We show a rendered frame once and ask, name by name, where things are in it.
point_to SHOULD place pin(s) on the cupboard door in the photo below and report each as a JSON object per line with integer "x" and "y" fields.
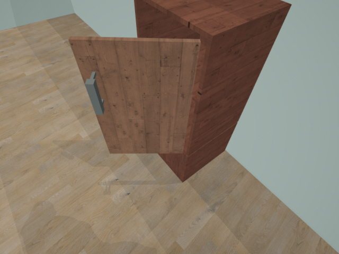
{"x": 147, "y": 86}

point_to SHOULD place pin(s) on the handle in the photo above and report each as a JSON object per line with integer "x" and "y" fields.
{"x": 94, "y": 94}

